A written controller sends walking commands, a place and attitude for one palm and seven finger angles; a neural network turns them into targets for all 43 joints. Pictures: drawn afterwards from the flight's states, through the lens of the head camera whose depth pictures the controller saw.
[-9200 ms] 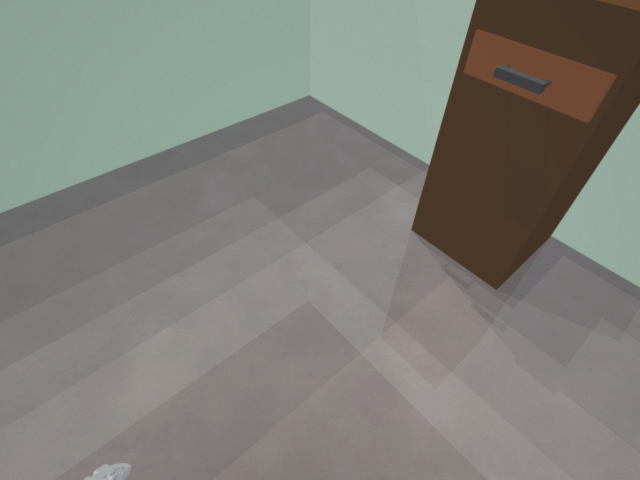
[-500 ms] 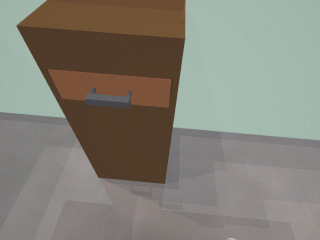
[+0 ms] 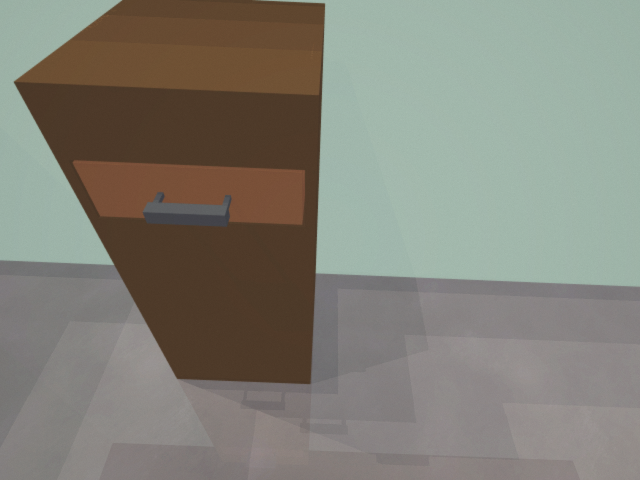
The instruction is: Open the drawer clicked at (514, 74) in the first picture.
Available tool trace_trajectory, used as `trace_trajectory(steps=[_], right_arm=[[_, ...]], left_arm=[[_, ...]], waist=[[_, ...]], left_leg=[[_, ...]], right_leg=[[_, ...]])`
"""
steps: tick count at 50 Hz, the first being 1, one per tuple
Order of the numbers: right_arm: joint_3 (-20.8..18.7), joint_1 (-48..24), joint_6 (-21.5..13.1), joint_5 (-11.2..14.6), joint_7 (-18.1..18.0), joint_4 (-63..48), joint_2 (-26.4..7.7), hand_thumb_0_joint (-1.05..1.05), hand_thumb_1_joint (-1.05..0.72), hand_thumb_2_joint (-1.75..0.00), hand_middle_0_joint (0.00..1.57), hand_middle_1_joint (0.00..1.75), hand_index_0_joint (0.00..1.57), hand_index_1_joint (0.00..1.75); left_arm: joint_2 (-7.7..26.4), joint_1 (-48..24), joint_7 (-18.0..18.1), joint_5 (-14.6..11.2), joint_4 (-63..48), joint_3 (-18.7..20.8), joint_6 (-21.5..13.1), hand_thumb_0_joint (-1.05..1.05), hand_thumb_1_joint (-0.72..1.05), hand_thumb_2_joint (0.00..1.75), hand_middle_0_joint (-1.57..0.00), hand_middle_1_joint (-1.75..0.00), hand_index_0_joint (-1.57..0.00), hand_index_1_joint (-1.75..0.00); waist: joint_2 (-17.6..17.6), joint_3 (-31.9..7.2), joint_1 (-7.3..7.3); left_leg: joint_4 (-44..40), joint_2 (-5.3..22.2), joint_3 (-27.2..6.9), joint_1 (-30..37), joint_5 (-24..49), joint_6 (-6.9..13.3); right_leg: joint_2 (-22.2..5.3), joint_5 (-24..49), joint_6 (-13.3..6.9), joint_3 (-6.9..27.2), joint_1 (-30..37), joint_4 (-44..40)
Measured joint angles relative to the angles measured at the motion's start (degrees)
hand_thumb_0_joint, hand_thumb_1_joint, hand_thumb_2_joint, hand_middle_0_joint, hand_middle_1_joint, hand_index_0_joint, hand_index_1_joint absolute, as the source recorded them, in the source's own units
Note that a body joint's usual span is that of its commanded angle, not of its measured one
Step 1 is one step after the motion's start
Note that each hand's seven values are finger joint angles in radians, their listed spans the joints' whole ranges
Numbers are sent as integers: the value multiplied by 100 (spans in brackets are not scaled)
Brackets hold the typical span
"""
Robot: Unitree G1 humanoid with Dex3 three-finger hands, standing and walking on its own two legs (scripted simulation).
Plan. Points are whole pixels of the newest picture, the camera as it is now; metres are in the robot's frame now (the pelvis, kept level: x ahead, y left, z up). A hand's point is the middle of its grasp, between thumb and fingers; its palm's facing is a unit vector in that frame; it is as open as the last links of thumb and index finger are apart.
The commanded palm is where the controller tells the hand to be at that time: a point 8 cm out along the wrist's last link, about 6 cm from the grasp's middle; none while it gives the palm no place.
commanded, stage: come to a stop and stand still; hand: left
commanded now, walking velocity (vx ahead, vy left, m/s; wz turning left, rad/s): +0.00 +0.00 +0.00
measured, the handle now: (190, 206) +0.54 +0.25 +0.02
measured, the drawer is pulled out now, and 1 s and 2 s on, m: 0.00 0.00 0.00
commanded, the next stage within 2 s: look again from close up in 1.22 s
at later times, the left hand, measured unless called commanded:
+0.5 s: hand out of the picture -0.02 +0.12 -0.18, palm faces +0.07 -0.99 -0.12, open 7.3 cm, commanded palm none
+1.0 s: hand out of the picture +0.02 +0.12 -0.18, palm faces +0.05 -0.98 -0.17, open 7.3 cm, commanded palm none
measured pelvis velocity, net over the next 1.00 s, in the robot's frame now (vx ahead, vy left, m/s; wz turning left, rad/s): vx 0.06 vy -0.03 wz -0.01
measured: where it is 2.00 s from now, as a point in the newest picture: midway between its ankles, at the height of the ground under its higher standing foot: outside the picture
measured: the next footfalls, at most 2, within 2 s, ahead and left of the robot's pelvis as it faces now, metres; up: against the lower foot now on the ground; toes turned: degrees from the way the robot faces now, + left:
none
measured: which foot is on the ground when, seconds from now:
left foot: down 0.00-1.00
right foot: down 0.00-1.00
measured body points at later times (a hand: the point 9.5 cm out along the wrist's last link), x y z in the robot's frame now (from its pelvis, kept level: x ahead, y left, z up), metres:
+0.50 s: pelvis +0.03 -0.01 +0.00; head +0.04 -0.01 +0.45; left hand -0.02 +0.17 -0.16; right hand +0.00 -0.21 -0.16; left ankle +0.07 +0.11 -0.74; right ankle -0.04 -0.10 -0.74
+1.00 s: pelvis +0.06 -0.03 +0.00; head +0.06 -0.03 +0.45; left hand +0.02 +0.17 -0.16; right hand +0.05 -0.24 -0.17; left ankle +0.07 +0.11 -0.74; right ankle -0.04 -0.10 -0.74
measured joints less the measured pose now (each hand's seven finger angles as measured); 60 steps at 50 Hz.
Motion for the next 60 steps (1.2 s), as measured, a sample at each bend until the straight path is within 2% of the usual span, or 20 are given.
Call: trace_trajectory(steps=[7, 18, 24, 34, 47, 60], right_arm=[[60, 144, -33, 8, -10, 137, 254, 0, -91, -90, 20, 30, 19, 30], [84, -127, -152, 32, -39, 103, 465, 0, -91, -90, 20, 30, 20, 30], [73, -239, -157, 19, -83, 144, 335, 3, -93, -90, 20, 30, 20, 30], [50, -372, -220, 28, -119, 86, 157, 2, -93, -90, 20, 30, 19, 30], [77, -416, -195, 33, -135, 100, 101, 2, -93, -90, 20, 30, 19, 30], [85, -441, -159, 45, -150, 109, 106, 1, -93, -90, 20, 30, 19, 30]], left_arm=[[-105, 173, 9, -26, 147, -9, -13, 0, 91, 90, -20, -30, -20, -30], [-251, 347, 54, -27, 255, -32, -85, 0, 91, 90, -20, -30, -20, -30], [-303, 346, 68, -12, 235, -40, -128, 0, 91, 90, -20, -30, -20, -30], [-255, 268, 81, 2, 224, -34, -145, 0, 91, 90, -20, -30, -20, -30], [-117, 198, 102, 4, 175, 4, -133, 0, 91, 90, -20, -30, -20, -30], [-134, 275, 106, -2, 182, 14, -106, 0, 91, 90, -20, -30, -20, -30]], waist=[[20, 100, -7], [9, 69, 91], [-10, 44, 156], [-56, 68, 145], [-30, 45, 137], [-74, 65, 162]], left_leg=[[37, 49, -26, -48, -34, -43], [83, 64, 8, 7, -189, -76], [96, 44, 13, 75, -286, -84], [48, 54, 49, 218, -391, -133], [93, 91, 20, 364, -541, -222], [183, 152, -3, 428, -652, -282]], right_leg=[[53, -2, -45, -15, -11, -41], [65, -86, -58, 28, 82, -108], [48, -148, -51, 34, 182, -163], [59, -206, -75, 77, 341, -280], [103, -305, -137, 60, 553, -365], [165, -353, -178, 52, 681, -410]])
